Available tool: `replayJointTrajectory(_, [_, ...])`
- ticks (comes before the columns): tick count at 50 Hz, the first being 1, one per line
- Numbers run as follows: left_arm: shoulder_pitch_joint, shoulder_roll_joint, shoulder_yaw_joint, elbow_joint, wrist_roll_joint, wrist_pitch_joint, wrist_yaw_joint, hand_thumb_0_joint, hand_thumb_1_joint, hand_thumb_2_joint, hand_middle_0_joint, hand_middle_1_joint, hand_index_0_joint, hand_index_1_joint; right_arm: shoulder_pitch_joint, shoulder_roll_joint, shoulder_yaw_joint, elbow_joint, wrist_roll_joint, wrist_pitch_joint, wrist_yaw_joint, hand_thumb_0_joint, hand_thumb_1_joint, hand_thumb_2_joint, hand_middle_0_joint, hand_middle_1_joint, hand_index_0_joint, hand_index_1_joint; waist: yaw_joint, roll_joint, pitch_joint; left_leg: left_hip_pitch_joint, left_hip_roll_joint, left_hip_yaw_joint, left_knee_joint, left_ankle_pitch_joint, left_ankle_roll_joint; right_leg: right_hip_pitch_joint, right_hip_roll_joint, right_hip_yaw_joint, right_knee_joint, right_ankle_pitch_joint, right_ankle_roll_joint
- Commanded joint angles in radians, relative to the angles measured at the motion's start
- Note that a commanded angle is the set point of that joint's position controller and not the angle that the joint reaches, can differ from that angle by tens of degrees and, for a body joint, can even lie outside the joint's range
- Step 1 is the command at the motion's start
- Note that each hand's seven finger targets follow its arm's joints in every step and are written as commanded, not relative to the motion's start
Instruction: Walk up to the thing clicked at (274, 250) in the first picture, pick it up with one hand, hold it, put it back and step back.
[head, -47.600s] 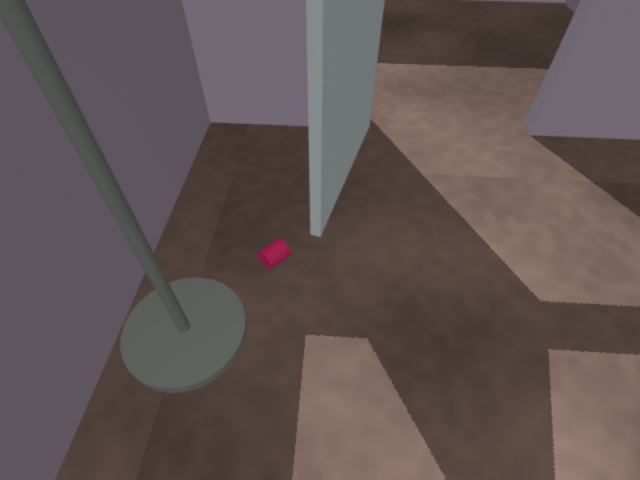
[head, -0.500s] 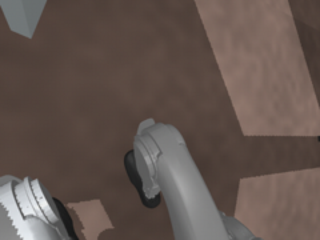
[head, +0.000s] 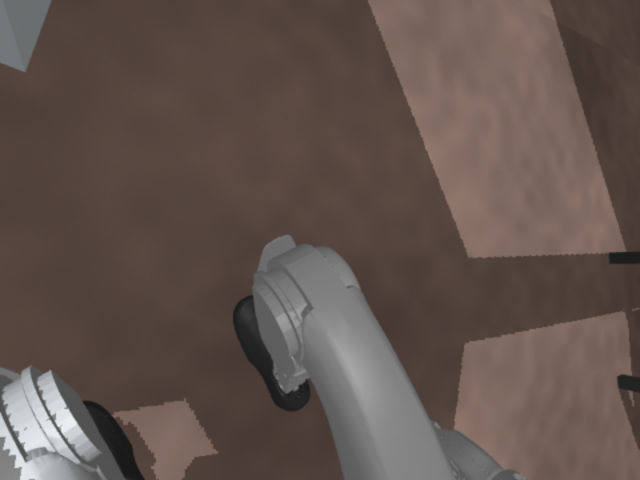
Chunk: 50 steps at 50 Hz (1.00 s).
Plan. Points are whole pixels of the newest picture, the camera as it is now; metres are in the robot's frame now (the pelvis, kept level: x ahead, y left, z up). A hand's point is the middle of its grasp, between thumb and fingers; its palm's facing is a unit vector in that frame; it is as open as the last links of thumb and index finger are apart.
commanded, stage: open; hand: left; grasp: from above
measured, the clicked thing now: out of the picture +0.51 +0.30 -0.27
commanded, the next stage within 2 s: withdraw in 0.90 s
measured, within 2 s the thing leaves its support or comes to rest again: rests again in 0.48 s
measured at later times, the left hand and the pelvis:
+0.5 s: hand out of the picture +0.51 +0.31 -0.23, palm faces -0.36 -0.26 -0.89, open 13.4 cm; pelvis +0.00 +0.00 +0.00, yaw -1 degrees
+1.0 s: hand out of the picture +0.51 +0.31 -0.24, palm faces -0.35 -0.26 -0.90, open 14.3 cm; pelvis +0.00 +0.00 +0.01, yaw -1 degrees
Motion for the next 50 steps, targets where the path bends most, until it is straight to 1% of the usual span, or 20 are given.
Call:
replayJointTrajectory(1, [-0.338,0.199,-0.024,-0.164,0.003,0.001,0.053,0.000,0.335,0.733,-0.751,-0.694,-0.764,-0.682,0.242,-0.334,-0.084,0.035,0.000,0.004,-0.013,0.000,-0.885,-0.895,0.201,0.300,0.200,0.300,-0.058,0.608,-0.706,0.524,0.034,0.101,-0.250,0.311,0.012,0.457,0.036,-0.148,-0.172,0.310,-0.097])
replayJointTrajectory(5, [-0.348,0.218,-0.021,-0.184,0.005,-0.004,0.053,0.000,0.015,0.679,-0.462,-0.703,-0.477,-0.687,0.251,-0.337,-0.080,0.035,0.000,0.003,-0.013,0.000,-0.882,-0.895,0.201,0.301,0.200,0.301,-0.064,0.603,-0.705,0.515,0.036,0.097,-0.254,0.301,0.013,0.468,0.037,-0.149,-0.179,0.306,-0.096])
replayJointTrajectory(8, [-0.329,0.203,-0.031,-0.152,0.006,-0.003,0.049,0.000,-0.211,0.700,-0.365,-0.729,-0.373,-0.721,0.249,-0.339,-0.077,0.040,-0.001,0.002,-0.012,0.000,-0.883,-0.896,0.201,0.301,0.201,0.301,-0.077,0.590,-0.672,0.500,0.036,0.094,-0.249,0.293,0.016,0.452,0.034,-0.153,-0.179,0.302,-0.094])
replayJointTrajectory(9, [-0.316,0.223,-0.021,-0.134,0.009,-0.002,0.050,0.000,-0.259,0.738,-0.320,-0.758,-0.325,-0.752,0.256,-0.347,-0.081,0.048,0.002,0.003,-0.014,0.000,-0.881,-0.895,0.201,0.301,0.201,0.301,-0.069,0.574,-0.673,0.491,0.036,0.093,-0.251,0.285,0.017,0.446,0.036,-0.153,-0.182,0.294,-0.094])
replayJointTrajectory(12, [-0.290,0.203,-0.024,-0.095,-0.008,0.005,0.036,0.000,-0.322,0.797,-0.280,-0.806,-0.279,-0.807,0.271,-0.344,-0.083,0.055,-0.001,0.009,-0.015,0.000,-0.882,-0.896,0.201,0.301,0.201,0.301,-0.085,0.556,-0.637,0.465,0.035,0.094,-0.263,0.256,0.019,0.452,0.033,-0.152,-0.197,0.273,-0.092])
replayJointTrajectory(16, [-0.318,0.197,-0.046,-0.167,-0.022,0.006,0.012,0.000,-0.428,0.888,-0.208,-0.872,-0.193,-0.886,0.243,-0.339,-0.074,0.017,0.005,0.011,-0.019,0.000,-0.882,-0.897,0.201,0.301,0.201,0.301,-0.070,0.555,-0.663,0.469,0.036,0.089,-0.259,0.276,0.021,0.464,0.033,-0.149,-0.193,0.286,-0.092])
replayJointTrajectory(19, [-0.274,0.210,-0.049,-0.140,-0.022,0.011,-0.006,0.000,-0.471,0.928,-0.168,-0.899,-0.150,-0.917,0.267,-0.338,-0.074,0.047,0.005,0.021,-0.023,0.000,-0.881,-0.897,0.201,0.301,0.201,0.301,-0.067,0.537,-0.662,0.460,0.034,0.091,-0.257,0.280,0.023,0.482,0.036,-0.148,-0.194,0.289,-0.090])
replayJointTrajectory(23, [-0.285,0.209,-0.046,-0.179,-0.019,0.011,-0.007,0.000,-0.522,0.960,-0.100,-0.966,-0.091,-0.973,0.270,-0.333,-0.070,0.064,0.006,0.031,-0.024,0.000,-0.880,-0.896,0.201,0.301,0.201,0.301,-0.054,0.624,-0.724,0.549,0.043,0.071,-0.270,0.346,0.003,0.457,0.033,-0.162,-0.173,0.324,-0.099])
replayJointTrajectory(24, [-0.257,0.173,-0.061,-0.128,-0.024,0.013,-0.012,0.000,-0.535,0.971,-0.099,-0.976,-0.087,-0.988,0.276,-0.313,-0.057,0.062,0.008,0.034,-0.019,0.000,-0.883,-0.898,0.201,0.301,0.201,0.301,-0.069,0.593,-0.670,0.511,0.039,0.074,-0.264,0.331,0.009,0.447,0.032,-0.160,-0.173,0.318,-0.097])
replayJointTrajectory(29, [-0.315,0.207,-0.053,-0.196,-0.019,-0.005,0.005,0.000,-0.584,1.021,-0.064,-0.992,-0.041,-1.013,0.235,-0.340,-0.071,0.020,0.008,0.037,-0.029,0.000,-0.881,-0.897,0.201,0.301,0.201,0.301,-0.057,0.599,-0.659,0.487,0.036,0.083,-0.269,0.294,0.012,0.449,0.038,-0.156,-0.177,0.297,-0.101])
replayJointTrajectory(30, [-0.281,0.203,-0.051,-0.139,-0.010,0.000,0.009,0.000,-0.603,1.036,-0.067,-0.982,-0.035,-1.013,0.256,-0.332,-0.065,0.055,0.003,0.039,-0.030,0.000,-0.882,-0.897,0.201,0.301,0.201,0.301,-0.064,0.588,-0.645,0.488,0.036,0.085,-0.268,0.289,0.010,0.446,0.038,-0.157,-0.182,0.295,-0.100])
replayJointTrajectory(33, [-0.275,0.190,-0.058,-0.117,-0.007,-0.009,0.011,0.000,-0.579,1.013,-0.061,-0.993,-0.040,-1.013,0.273,-0.317,-0.049,0.066,0.000,0.039,-0.028,0.000,-0.880,-0.896,0.201,0.301,0.201,0.301,-0.081,0.578,-0.614,0.457,0.035,0.084,-0.269,0.258,0.013,0.436,0.035,-0.160,-0.185,0.273,-0.096])
replayJointTrajectory(36, [-0.292,0.198,-0.056,-0.122,-0.013,-0.014,0.019,0.000,-0.571,1.007,-0.056,-1.004,-0.040,-1.019,0.259,-0.335,-0.068,0.039,0.000,0.036,-0.036,0.000,-0.879,-0.896,0.201,0.301,0.201,0.301,-0.079,0.553,-0.618,0.469,0.034,0.079,-0.281,0.227,0.015,0.437,0.037,-0.160,-0.197,0.251,-0.097])
replayJointTrajectory(38, [-0.289,0.198,-0.051,-0.136,-0.010,-0.012,0.017,0.000,-0.569,1.008,-0.057,-0.998,-0.039,-1.015,0.271,-0.318,-0.051,0.057,-0.001,0.035,-0.029,0.000,-0.879,-0.896,0.201,0.301,0.201,0.301,-0.078,0.588,-0.634,0.509,0.037,0.075,-0.276,0.267,0.010,0.423,0.027,-0.161,-0.186,0.278,-0.096])
replayJointTrajectory(40, [-0.309,0.208,-0.056,-0.169,-0.013,-0.017,0.020,0.000,-0.579,1.020,-0.061,-0.987,-0.035,-1.012,0.250,-0.342,-0.071,0.031,-0.001,0.033,-0.032,0.000,-0.880,-0.896,0.201,0.300,0.200,0.300,-0.087,0.578,-0.628,0.506,0.036,0.076,-0.279,0.251,0.013,0.428,0.033,-0.159,-0.192,0.265,-0.097])
replayJointTrajectory(42, [-0.312,0.212,-0.043,-0.184,-0.008,-0.013,0.022,0.000,-0.569,1.014,-0.057,-0.990,-0.035,-1.011,0.270,-0.314,-0.051,0.055,0.002,0.037,-0.028,0.000,-0.878,-0.896,0.201,0.300,0.200,0.300,-0.073,0.622,-0.688,0.547,0.040,0.071,-0.274,0.311,0.005,0.440,0.024,-0.159,-0.182,0.312,-0.096])
replayJointTrajectory(44, [-0.261,0.196,-0.053,-0.120,-0.014,-0.005,0.024,0.000,-0.577,1.023,-0.060,-0.983,-0.032,-1.011,0.265,-0.326,-0.062,0.053,-0.002,0.040,-0.028,0.000,-0.880,-0.897,0.201,0.300,0.200,0.300,-0.079,0.588,-0.659,0.512,0.039,0.077,-0.276,0.296,0.008,0.459,0.034,-0.161,-0.188,0.302,-0.096])
replayJointTrajectory(45, [-0.289,0.214,-0.049,-0.168,-0.011,-0.007,0.024,0.000,-0.573,1.014,-0.057,-0.984,-0.032,-1.008,0.254,-0.336,-0.067,0.034,-0.002,0.041,-0.028,0.000,-0.879,-0.895,0.201,0.300,0.200,0.300,-0.082,0.585,-0.667,0.505,0.036,0.083,-0.266,0.306,0.013,0.471,0.035,-0.154,-0.194,0.314,-0.093])
replayJointTrajectory(48, [-0.294,0.229,-0.035,-0.179,-0.013,0.001,0.025,0.000,-0.570,1.010,-0.055,-0.985,-0.031,-1.007,0.260,-0.331,-0.067,0.041,0.001,0.045,-0.026,0.000,-0.879,-0.895,0.201,0.300,0.200,0.300,-0.058,0.609,-0.701,0.513,0.036,0.083,-0.268,0.325,0.010,0.476,0.031,-0.154,-0.184,0.322,-0.096])
replayJointTrajectory(50, [-0.285,0.199,-0.050,-0.162,-0.021,0.005,0.020,0.000,-0.573,1.011,-0.059,-0.982,-0.032,-1.007,0.247,-0.337,-0.069,0.021,0.001,0.045,-0.025,0.000,-0.880,-0.896,0.201,0.300,0.200,0.300,-0.075,0.607,-0.657,0.518,0.037,0.076,-0.277,0.314,0.008,0.444,0.034,-0.160,-0.183,0.305,-0.100])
